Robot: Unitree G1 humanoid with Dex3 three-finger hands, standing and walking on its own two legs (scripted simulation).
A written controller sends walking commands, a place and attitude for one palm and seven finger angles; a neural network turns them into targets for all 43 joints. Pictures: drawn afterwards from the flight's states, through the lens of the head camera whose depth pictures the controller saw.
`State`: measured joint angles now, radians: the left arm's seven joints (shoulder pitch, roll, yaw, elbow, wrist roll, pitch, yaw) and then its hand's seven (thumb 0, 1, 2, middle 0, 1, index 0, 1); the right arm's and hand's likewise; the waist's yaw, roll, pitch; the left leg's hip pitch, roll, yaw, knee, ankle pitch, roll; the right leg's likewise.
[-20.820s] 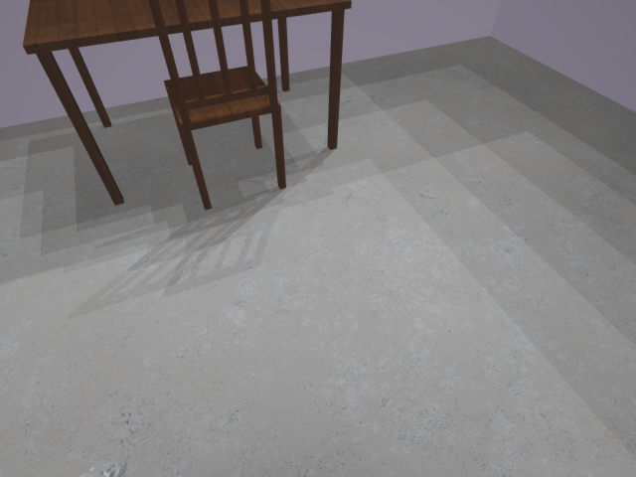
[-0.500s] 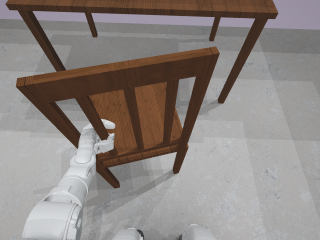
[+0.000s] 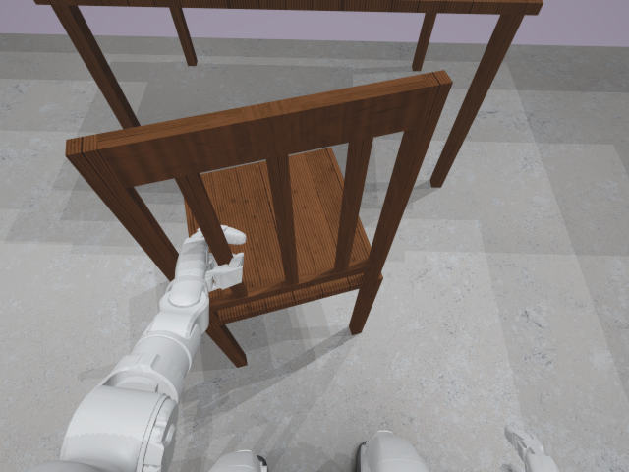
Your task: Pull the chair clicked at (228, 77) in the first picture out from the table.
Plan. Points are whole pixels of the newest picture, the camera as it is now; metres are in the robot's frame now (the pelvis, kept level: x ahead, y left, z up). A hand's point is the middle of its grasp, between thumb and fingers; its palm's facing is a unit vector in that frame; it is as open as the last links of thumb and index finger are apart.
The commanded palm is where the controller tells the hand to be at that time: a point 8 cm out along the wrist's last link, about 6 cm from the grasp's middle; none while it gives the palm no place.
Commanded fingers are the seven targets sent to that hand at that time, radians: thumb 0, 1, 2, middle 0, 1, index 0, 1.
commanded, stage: stop walking, hand still on the chair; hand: left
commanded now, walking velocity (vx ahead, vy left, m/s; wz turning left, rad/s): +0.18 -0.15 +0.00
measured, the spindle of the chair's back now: (286, 234) +0.44 +0.06 -0.05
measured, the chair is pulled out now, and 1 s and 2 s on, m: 0.46 0.57 0.57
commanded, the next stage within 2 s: open the thumb and straighten the fingers in 0.88 s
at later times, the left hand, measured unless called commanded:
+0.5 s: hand (221, 332) +0.28 +0.14 -0.06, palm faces +0.06 -0.98 -0.19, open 5.5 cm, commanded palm +0.26 +0.19 -0.05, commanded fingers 0.00 0.90 0.90 -0.50 -1.45 -0.50 -1.45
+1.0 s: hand (215, 343) +0.27 +0.15 -0.06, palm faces +0.05 -0.98 -0.19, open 5.5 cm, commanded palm +0.25 +0.20 -0.04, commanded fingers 0.00 0.66 0.78 -0.50 -1.45 -0.50 -1.45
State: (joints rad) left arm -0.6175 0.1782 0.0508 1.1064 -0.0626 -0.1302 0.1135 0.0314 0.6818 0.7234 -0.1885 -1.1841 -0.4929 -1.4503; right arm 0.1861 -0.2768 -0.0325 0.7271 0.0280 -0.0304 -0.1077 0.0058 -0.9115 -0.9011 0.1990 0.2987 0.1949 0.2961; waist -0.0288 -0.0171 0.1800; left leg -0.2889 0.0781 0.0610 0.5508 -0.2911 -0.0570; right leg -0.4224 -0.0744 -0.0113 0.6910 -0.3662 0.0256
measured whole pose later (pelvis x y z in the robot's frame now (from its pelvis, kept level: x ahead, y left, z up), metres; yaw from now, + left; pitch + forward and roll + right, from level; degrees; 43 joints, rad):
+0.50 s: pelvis -0.01 +0.00 +0.01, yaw -1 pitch -1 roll +0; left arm -0.22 0.13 0.02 0.87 -0.04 -0.13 0.12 0.04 0.66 0.75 -0.21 -1.20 -0.49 -1.45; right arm 0.20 -0.25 -0.01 0.72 0.02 -0.02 -0.12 0.01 -0.91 -0.90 0.20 0.30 0.20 0.30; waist -0.03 0.02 0.08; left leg -0.20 0.06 0.03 0.50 -0.27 -0.04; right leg -0.26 -0.03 -0.02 0.50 -0.21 0.01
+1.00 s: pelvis +0.00 +0.01 +0.01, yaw -2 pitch -1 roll +0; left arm -0.09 0.12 -0.01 0.75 -0.03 -0.13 0.13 0.04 0.64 0.77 -0.22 -1.20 -0.49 -1.45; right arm 0.21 -0.21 0.01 0.72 0.02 0.01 -0.11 0.01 -0.91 -0.90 0.21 0.30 0.20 0.30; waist -0.02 0.02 0.06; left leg -0.16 0.05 0.05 0.45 -0.27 -0.03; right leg -0.24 -0.03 0.00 0.46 -0.20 0.02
